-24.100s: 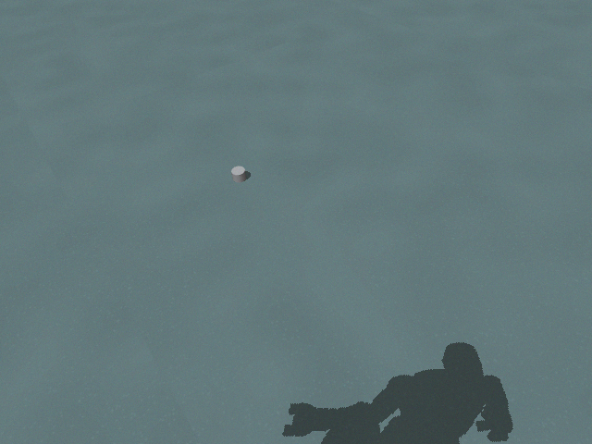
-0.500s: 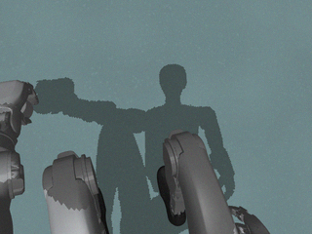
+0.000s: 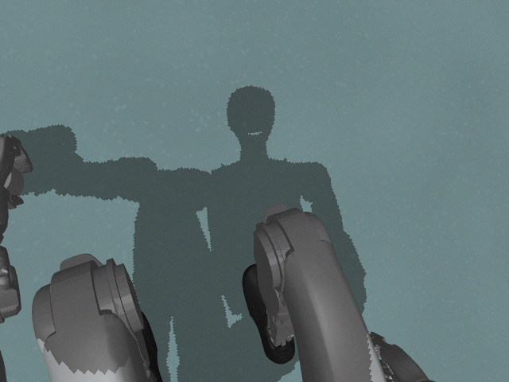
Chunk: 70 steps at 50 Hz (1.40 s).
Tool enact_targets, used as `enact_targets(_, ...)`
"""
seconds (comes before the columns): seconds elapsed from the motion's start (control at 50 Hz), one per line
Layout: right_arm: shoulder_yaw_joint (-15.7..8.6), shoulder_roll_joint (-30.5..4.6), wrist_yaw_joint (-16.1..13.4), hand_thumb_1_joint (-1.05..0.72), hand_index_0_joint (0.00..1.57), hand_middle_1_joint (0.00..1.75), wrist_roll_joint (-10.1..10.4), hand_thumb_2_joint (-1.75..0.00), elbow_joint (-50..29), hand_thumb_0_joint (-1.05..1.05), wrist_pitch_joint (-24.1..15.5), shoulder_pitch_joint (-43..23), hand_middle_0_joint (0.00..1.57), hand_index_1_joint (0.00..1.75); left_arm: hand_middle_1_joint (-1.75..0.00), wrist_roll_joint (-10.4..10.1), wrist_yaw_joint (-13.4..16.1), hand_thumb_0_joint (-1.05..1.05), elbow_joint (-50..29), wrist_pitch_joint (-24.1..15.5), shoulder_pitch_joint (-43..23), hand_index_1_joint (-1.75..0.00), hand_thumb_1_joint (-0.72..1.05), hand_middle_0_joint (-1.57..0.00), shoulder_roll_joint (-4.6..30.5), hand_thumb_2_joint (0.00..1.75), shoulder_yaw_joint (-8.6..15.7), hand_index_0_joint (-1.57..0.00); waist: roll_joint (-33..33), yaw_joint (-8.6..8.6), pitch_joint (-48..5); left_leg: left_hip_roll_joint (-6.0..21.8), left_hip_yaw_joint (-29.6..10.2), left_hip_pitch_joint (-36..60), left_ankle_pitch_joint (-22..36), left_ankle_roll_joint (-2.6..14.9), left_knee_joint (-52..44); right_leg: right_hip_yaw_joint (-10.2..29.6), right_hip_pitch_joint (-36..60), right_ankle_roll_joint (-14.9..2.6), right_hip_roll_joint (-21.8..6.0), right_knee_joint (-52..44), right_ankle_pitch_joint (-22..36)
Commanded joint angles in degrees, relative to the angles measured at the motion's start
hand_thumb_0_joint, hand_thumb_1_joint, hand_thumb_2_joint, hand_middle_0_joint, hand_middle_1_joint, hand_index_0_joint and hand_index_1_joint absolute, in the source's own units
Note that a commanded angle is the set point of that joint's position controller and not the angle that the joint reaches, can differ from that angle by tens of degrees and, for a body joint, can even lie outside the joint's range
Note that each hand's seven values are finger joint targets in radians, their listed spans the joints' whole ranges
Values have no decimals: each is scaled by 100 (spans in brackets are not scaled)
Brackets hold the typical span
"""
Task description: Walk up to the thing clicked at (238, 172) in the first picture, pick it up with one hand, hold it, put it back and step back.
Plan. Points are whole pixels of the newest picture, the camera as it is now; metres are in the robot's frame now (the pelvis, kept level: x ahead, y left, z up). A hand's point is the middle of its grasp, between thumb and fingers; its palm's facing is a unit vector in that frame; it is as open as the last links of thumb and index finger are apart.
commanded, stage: rest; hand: left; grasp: from above
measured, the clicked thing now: out of the picture +0.45 +0.33 -0.24
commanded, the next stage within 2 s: open in 0.94 s
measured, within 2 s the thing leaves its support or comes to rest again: rests again in 0.56 s
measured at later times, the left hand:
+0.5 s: hand (7, 186) +0.43 +0.31 -0.24, palm faces -0.47 -0.14 -0.87, open 7.3 cm
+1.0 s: hand (11, 186) +0.44 +0.30 -0.26, palm faces -0.45 -0.15 -0.88, open 7.3 cm
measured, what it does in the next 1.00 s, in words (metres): stands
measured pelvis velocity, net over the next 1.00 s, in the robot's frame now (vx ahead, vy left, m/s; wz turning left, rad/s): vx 0.00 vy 0.01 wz -0.06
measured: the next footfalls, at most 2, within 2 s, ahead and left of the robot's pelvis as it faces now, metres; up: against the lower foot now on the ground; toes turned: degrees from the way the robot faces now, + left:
none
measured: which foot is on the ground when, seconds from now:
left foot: down 0.00-1.00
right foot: down 0.00-1.00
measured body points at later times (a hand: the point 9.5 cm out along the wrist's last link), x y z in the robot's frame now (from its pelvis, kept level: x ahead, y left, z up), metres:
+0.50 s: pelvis +0.00 +0.00 -0.01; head +0.27 +0.10 +0.34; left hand +0.46 +0.31 -0.19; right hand +0.06 -0.26 -0.09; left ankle +0.06 +0.13 -0.27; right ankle +0.10 -0.13 -0.27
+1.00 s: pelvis +0.00 +0.01 -0.01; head +0.27 +0.12 +0.33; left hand +0.46 +0.31 -0.21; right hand +0.05 -0.25 -0.07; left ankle +0.06 +0.13 -0.27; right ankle +0.10 -0.13 -0.27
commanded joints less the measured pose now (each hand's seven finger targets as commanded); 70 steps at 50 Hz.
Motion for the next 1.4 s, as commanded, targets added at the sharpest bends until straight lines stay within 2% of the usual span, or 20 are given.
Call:
enact_targets(0.0, -419, -1710, -49, -90, 20, 30, -19, -89, -17, 0, -65, 1199, 20, 30, -82, -54, 302, 0, -668, -17, -1511, -78, 71, -99, 1561, 80, 152, -103, 2335, -95, -4179, -16, 602, 3279, 1479, 159, -1305, -771, 2030, -512, 132, -1171, 1737)
enact_targets(0.02, -407, -1756, -29, -90, 20, 30, -50, -89, -51, 0, -93, 1174, 20, 30, -82, -56, 324, 0, -650, -54, -1613, -77, 71, -98, 1533, 79, 139, -103, 2295, -212, -4031, -5, 591, 3220, 1485, 153, -1230, -808, 1960, -511, 133, -1160, 1753)
enact_targets(0.1, -302, -1744, 22, -90, 20, 30, -78, -89, -20, 0, -121, 1171, 20, 30, -81, -20, 480, 0, -711, -108, -1478, -77, 70, -99, 1806, 80, 297, -102, 2362, -73, -4154, 1, 613, 3104, 1525, 180, -1198, -768, 2246, -469, 180, -1189, 1873)
enact_targets(0.18, -256, -1785, 66, -90, 20, 30, -145, -89, -38, 0, -160, 1104, 20, 30, -81, 31, 645, 0, -618, -122, -1455, -77, 72, -99, 1815, 80, 326, -103, 2522, -165, -3982, 19, 571, 3147, 1487, 140, -1226, -846, 2114, -498, 191, -1103, 1817)
enact_targets(0.3, -196, -1827, 115, -90, 20, 30, -159, -89, -13, 0, -230, 1028, 20, 30, -81, -25, 771, 0, -546, -59, -1547, -76, 70, -97, 1867, 78, 239, -101, 2505, -174, -3946, 34, 525, 3083, 1401, 164, -1213, -844, 2165, -472, 224, -1170, 1808)
enact_targets(0.36, -161, -1825, 157, -90, 20, 30, -204, -90, 20, 0, -303, 963, 20, 30, -81, 7, 752, 0, -229, -25, -1593, -75, 71, -97, 1692, 75, -7, -102, 2516, -332, -3643, 63, 489, 3007, 1255, 150, -1177, -886, 1986, -481, 245, -1119, 1680)
enact_targets(0.58, -69, -2016, 239, -90, 20, 30, -247, -90, -63, 0, -494, 923, 20, 30, -80, -82, 745, 0, -119, -100, -1559, -75, 70, -97, 2053, 75, 159, -102, 2500, -431, -3649, 86, 398, 3190, 1443, 126, -1089, -989, 2178, -451, 242, -1057, 1840)
enact_targets(0.6, -48, -2014, 227, -90, 20, 30, -221, -90, -97, 0, -486, 841, 20, 30, -80, -80, 776, 0, -285, -119, -1537, -76, 69, -96, 2139, 76, 193, -101, 2664, -289, -3782, 88, 387, 3258, 1485, 104, -1176, -973, 2233, -472, 261, -1082, 1835)
enact_targets(0.64, 13, -1991, 284, -90, 20, 30, -298, -90, -115, 0, -528, 839, 20, 30, -80, -78, 806, 0, -130, -119, -1583, -74, 69, -96, 1944, 72, 40, -101, 2553, -479, -3609, 106, 391, 3185, 1468, 124, -1082, -998, 2265, -442, 270, -1090, 1907)
enact_targets(0.72, 53, -2062, 305, -90, 20, 30, -257, -90, -142, 0, -569, 761, 20, 30, -79, -96, 890, 0, -129, -132, -1509, -74, 67, -96, 2166, 74, 150, -100, 2580, -360, -3548, 108, 389, 3047, 1412, 126, -1084, -990, 2250, -450, 278, -1106, 1831)
enact_targets(0.88, 93, -2121, 394, -90, 20, 30, -292, -90, -147, 0, -673, 675, 20, 30, -80, -25, 971, 0, 177, -77, -1610, -75, 65, -92, 1958, 72, -122, -97, 2577, -561, -3142, 130, 265, 3055, 1099, 92, -1134, -1096, 1898, -451, 275, -1010, 1582)
enact_targets(0.9, 95, -2210, 382, -90, 20, 30, -295, -90, -185, 0, -662, 678, 20, 30, -79, -43, 1017, 0, -78, -106, -1610, -74, 62, -91, 2253, 73, 96, -96, 2686, -454, -3390, 135, 244, 3138, 1256, 75, -1238, -1100, 2083, -462, 296, -1062, 1662)
enact_targets(0.94, 123, -2214, 392, -90, 20, 30, -323, -90, -158, 0, -655, 765, 20, 30, -78, -25, 1035, 0, 291, -59, -1485, -73, 63, -91, 2280, 69, 163, -96, 2487, -557, -3236, 136, 254, 2980, 1279, 110, -1132, -1108, 2113, -437, 289, -1050, 1716)
enact_targets(1.0, 203, -2091, 430, -90, 20, 30, -323, -90, -161, 0, -721, 619, 20, 30, -79, -66, 992, 0, 300, -64, -1682, -74, 59, -88, 1901, 69, -206, -93, 2462, -617, -3134, 140, 277, 2893, 1148, 134, -1058, -1052, 2083, -430, 317, -1090, 1678)
enact_targets(1.06, 188, -2221, 402, -89, 20, 30, -304, -90, -217, 0, -720, 683, 20, 30, -76, -97, 1020, 0, 234, -73, -1554, -71, 41, -71, 2316, 64, 60, -76, 2452, -520, -3338, 133, 259, 2953, 1177, 140, -1101, -1067, 2218, -425, 302, -1160, 1658)
enact_targets(1.2, 194, -2193, 418, -89, 20, 30, -309, -90, -230, 0, -749, 674, 20, 30, -79, -110, 957, 0, 206, -111, -1609, -76, -13, -37, 2224, 68, -9, -40, 2487, -564, -3207, 153, 232, 2936, 1179, 122, -1114, -1059, 2217, -430, 310, -1135, 1656)
enact_targets(1.24, 193, -2229, 413, -89, 20, 30, -292, -90, -233, 0, -749, 659, 20, 30, -82, -142, 939, 0, 221, -109, -1565, -79, -18, -33, 2304, 71, 16, -36, 2405, -565, -3153, 150, 225, 2849, 1098, 139, -1104, -1075, 2189, -417, 317, -1173, 1592)
enact_targets(1.26, 222, -2164, 418, -89, 20, 30, -295, -90, -256, 0, -749, 677, 20, 30, -82, -122, 910, 0, -3, -123, -1660, -80, -21, -31, 2075, 73, -195, -33, 2564, -526, -3267, 132, 239, 2997, 1231, 106, -1175, -1069, 2220, -447, 324, -1153, 1685)
enact_targets(1.28, 198, -2192, 417, -89, 20, 30, -315, -90, -225, 0, -735, 680, 20, 30, -83, -147, 931, 0, 295, -94, -1408, -81, -23, -30, 2251, 74, -4, -32, 2554, -531, -3322, 163, 225, 3059, 1271, 107, -1144, -1074, 2335, -438, 338, -1153, 1735)
enact_targets(1.38, 207, -2212, 440, -89, 20, 30, -309, -90, -277, 0, -715, 748, 20, 30, -90, -175, 835, 0, 223, -57, -1344, -88, -35, -20, 2142, 82, -75, -22, 2640, -555, -3242, 147, 198, 3080, 1443, 82, -1194, -1111, 2269, -440, 307, -1104, 1841)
